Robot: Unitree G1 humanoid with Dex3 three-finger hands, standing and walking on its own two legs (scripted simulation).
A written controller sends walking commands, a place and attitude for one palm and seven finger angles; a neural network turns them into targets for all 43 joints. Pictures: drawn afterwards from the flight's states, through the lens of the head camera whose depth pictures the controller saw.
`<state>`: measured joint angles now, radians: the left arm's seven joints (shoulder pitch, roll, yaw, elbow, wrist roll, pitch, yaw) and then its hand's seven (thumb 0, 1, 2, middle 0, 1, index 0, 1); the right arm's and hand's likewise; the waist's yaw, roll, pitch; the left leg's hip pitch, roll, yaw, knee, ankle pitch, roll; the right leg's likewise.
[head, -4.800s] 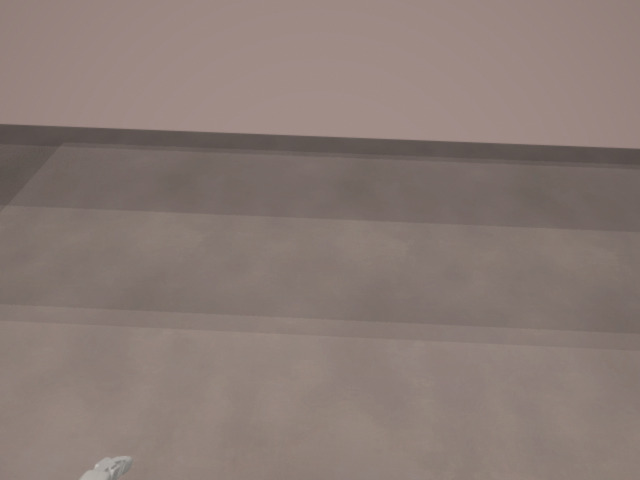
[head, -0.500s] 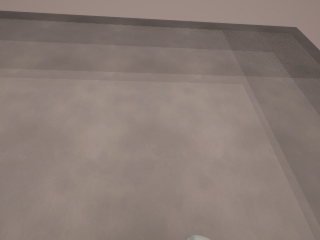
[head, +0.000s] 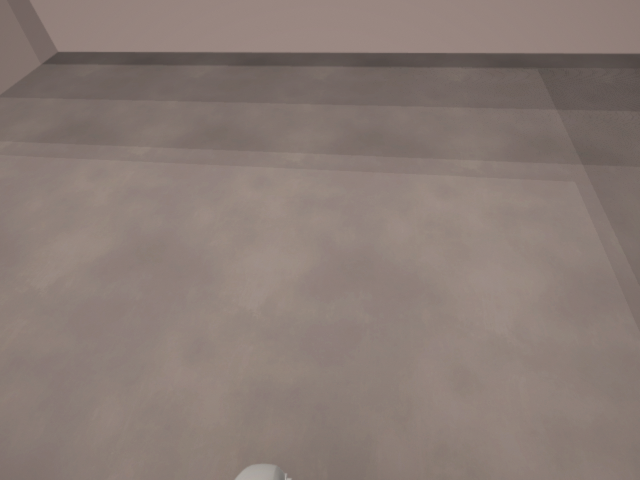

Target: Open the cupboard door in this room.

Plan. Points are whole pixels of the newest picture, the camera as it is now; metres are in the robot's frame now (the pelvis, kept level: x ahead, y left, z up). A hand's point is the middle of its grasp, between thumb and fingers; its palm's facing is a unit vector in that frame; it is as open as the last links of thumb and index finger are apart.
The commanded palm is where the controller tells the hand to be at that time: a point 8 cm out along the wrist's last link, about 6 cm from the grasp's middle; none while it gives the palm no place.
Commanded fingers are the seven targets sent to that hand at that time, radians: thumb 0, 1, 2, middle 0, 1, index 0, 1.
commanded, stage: turn or walk to find it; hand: left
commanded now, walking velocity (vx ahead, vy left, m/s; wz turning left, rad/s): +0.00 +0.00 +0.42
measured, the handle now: out of the picture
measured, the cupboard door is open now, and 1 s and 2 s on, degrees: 0 0 0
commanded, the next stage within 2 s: none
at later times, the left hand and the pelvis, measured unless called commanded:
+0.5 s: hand out of the picture -0.03 +0.28 -0.17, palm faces +0.26 -0.94 -0.23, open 7.4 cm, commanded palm none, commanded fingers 0.00 0.90 0.90 -0.20 -0.30 -0.20 -0.30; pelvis -0.03 +0.06 +0.00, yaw +12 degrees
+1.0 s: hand out of the picture -0.05 +0.20 -0.14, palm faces +0.42 -0.87 -0.26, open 7.4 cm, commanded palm none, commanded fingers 0.00 0.90 0.90 -0.20 -0.30 -0.20 -0.30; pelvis -0.05 -0.01 +0.00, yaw +25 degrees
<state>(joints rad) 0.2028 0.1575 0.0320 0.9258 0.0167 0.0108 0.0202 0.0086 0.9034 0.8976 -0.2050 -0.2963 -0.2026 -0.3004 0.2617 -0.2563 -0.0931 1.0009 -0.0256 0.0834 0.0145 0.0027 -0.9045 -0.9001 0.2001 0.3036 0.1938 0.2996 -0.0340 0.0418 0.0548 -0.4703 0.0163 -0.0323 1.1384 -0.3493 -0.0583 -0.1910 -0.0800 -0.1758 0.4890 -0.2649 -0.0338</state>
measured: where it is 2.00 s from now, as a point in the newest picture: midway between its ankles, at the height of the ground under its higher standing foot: outside the picture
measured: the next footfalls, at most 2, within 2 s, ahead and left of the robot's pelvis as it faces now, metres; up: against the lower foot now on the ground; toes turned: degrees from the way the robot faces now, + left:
left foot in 0.24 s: +0.00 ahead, +0.15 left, +0.00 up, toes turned +12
right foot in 0.76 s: +0.03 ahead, -0.07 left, +0.00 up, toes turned +14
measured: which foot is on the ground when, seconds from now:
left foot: up 0.00-0.22, down 0.24-0.76, up 0.78-1.00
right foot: down 0.00-0.24, up 0.26-0.74, down 0.76-1.00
